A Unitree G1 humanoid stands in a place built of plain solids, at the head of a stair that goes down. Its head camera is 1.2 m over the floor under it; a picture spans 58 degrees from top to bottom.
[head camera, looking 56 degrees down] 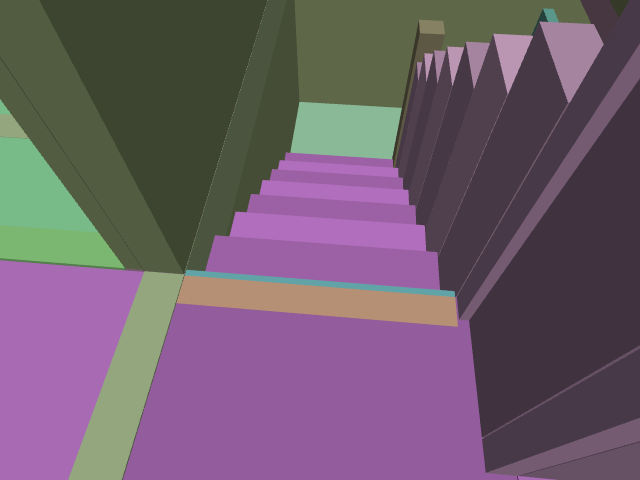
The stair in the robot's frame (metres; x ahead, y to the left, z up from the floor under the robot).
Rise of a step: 0.18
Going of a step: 0.25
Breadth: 0.85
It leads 5 degrees to the right of straight ahead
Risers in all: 8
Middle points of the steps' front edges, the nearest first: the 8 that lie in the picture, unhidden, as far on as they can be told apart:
0.66 0.00 0.00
0.91 -0.02 -0.17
1.17 -0.04 -0.35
1.42 -0.06 -0.53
1.67 -0.09 -0.70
1.93 -0.11 -0.88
2.18 -0.13 -1.06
2.43 -0.16 -1.23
